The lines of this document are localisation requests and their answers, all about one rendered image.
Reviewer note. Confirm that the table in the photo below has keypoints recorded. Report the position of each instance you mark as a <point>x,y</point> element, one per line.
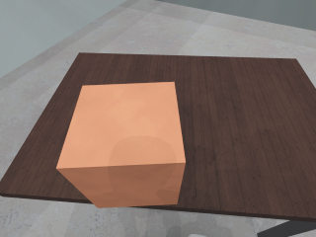
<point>248,126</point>

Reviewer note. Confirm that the carton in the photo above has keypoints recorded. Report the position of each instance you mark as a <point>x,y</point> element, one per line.
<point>124,146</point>

